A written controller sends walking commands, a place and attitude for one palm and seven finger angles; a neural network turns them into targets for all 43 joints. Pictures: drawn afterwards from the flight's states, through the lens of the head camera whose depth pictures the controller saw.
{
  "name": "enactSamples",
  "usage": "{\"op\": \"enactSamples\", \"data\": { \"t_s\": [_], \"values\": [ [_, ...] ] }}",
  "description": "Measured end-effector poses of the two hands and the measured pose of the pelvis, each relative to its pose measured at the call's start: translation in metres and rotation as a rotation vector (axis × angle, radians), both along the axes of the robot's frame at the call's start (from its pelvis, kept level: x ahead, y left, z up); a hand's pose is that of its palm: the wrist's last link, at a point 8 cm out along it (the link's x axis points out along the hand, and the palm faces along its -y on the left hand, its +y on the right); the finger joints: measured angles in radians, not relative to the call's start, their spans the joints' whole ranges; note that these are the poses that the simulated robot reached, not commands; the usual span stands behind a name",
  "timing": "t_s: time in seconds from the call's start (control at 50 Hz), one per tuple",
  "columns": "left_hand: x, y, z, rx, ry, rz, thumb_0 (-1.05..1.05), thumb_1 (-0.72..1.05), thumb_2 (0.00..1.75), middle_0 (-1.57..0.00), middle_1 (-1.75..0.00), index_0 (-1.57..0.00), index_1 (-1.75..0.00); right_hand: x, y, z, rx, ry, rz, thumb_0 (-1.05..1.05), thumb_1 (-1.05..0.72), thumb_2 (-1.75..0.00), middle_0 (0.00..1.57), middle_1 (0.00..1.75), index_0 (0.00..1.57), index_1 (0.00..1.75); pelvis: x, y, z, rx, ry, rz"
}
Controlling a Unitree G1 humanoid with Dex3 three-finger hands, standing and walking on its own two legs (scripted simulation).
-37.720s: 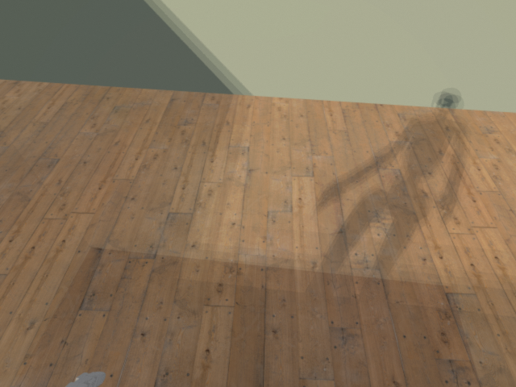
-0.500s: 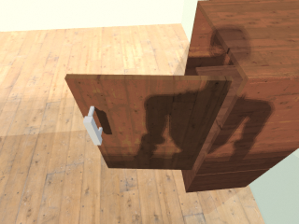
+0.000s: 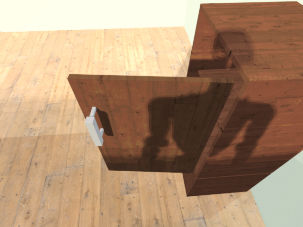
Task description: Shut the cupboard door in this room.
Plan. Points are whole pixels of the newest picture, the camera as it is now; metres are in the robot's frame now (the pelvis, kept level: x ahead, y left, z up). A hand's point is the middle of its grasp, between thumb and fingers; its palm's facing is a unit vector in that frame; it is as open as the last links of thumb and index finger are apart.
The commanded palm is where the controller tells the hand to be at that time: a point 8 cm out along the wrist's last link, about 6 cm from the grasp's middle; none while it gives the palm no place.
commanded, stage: look again from close up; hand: left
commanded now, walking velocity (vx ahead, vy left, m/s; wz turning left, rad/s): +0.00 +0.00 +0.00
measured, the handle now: (96, 127) +0.39 +0.20 +0.00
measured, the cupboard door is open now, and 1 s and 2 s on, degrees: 84 84 84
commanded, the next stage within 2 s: shuffle to correct the standing spot in 0.12 s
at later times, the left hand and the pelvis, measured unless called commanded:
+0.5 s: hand out of the picture +0.00 +0.18 -0.18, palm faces +0.01 -0.98 -0.22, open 7.3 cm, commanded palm none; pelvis -0.03 +0.00 -0.01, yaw -1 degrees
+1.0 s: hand out of the picture -0.01 +0.18 -0.18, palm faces +0.00 -0.98 -0.21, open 7.4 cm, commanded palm none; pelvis -0.02 +0.01 -0.01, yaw +0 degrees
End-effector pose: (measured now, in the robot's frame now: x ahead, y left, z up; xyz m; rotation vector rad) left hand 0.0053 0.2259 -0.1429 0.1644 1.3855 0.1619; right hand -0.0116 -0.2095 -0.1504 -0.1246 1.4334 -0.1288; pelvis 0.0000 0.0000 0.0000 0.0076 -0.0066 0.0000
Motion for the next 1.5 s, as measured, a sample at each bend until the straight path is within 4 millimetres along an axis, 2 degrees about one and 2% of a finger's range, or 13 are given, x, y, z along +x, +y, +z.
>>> {"op": "enactSamples", "data": {
  "t_s": [0.32, 0.58, 0.84, 0.9, 0.98, 1.14, 1.26, 1.38, 1.5],
  "values": [
    [-0.011, 0.002, -0.003, -0.01, 0.013, 0.007, 0.01, 0.92, 0.9, -0.2, -0.3, -0.2, -0.3, -0.009, 0.006, 0.002, -0.006, 0.003, -0.012, 0.0, -0.92, -0.89, 0.2, 0.3, 0.2, 0.3, -0.006, 0.004, 0.0, 0.002, -0.001, -0.002],
    [-0.014, 0.007, -0.004, 0.012, -0.026, -0.023, 0.01, 0.92, 0.9, -0.2, -0.3, -0.2, -0.3, -0.016, -0.005, -0.003, -0.025, -0.051, -0.037, 0.01, -0.92, -0.89, 0.2, 0.3, 0.2, 0.3, -0.034, 0.003, -0.005, 0.01, -0.004, -0.018],
    [-0.031, 0.0, -0.004, -0.012, 0.003, -0.029, 0.01, 0.92, 0.9, -0.2, -0.3, -0.2, -0.3, -0.045, 0.008, 0.0, 0.017, 0.026, -0.028, 0.0, -0.91, -0.89, 0.2, 0.3, 0.2, 0.3, -0.028, 0.002, -0.004, 0.005, 0.006, 0.001],
    [-0.033, 0.001, -0.004, -0.005, 0.003, -0.029, 0.01, 0.92, 0.9, -0.2, -0.3, -0.2, -0.3, -0.038, 0.005, -0.005, 0.012, 0.011, -0.036, 0.0, -0.91, -0.89, 0.2, 0.3, 0.2, 0.3, -0.025, 0.004, -0.007, -0.003, 0.014, 0.005],
    [-0.027, 0.004, -0.005, -0.001, -0.012, -0.021, 0.01, 0.91, 0.9, -0.2, -0.3, -0.2, -0.3, -0.017, 0.001, -0.007, -0.002, -0.037, -0.034, 0.0, -0.91, -0.89, 0.2, 0.3, 0.2, 0.3, -0.018, 0.009, -0.009, -0.01, 0.017, 0.009],
    [0.001, 0.019, -0.002, 0.016, -0.084, -0.014, 0.01, 0.91, 0.9, -0.2, -0.3, -0.2, -0.3, 0.03, -0.002, -0.002, -0.035, -0.148, 0.006, 0.0, -0.92, -0.89, 0.2, 0.3, 0.2, 0.3, -0.01, 0.017, -0.007, -0.01, 0.002, 0.006],
    [0.019, 0.035, 0.003, 0.038, -0.131, -0.027, 0.0, 0.91, 0.9, -0.2, -0.3, -0.2, -0.3, 0.056, -0.007, 0.005, -0.059, -0.208, 0.032, 0.0, -0.91, -0.89, 0.2, 0.3, 0.2, 0.3, -0.011, 0.023, -0.006, -0.007, -0.01, 0.003],
    [0.028, 0.051, 0.008, 0.06, -0.153, -0.045, 0.0, 0.91, 0.9, -0.2, -0.3, -0.2, -0.3, 0.067, -0.014, 0.013, -0.086, -0.237, 0.052, 0.0, -0.91, -0.89, 0.2, 0.3, 0.2, 0.3, -0.016, 0.026, -0.004, -0.005, -0.017, -0.001],
    [0.029, 0.065, 0.012, 0.079, -0.158, -0.059, 0.0, 0.9, 0.9, -0.2, -0.3, -0.2, -0.3, 0.066, -0.022, 0.019, -0.113, -0.236, 0.065, 0.0, -0.91, -0.89, 0.2, 0.3, 0.2, 0.3, -0.021, 0.03, -0.002, -0.005, -0.022, -0.001]
  ]
}}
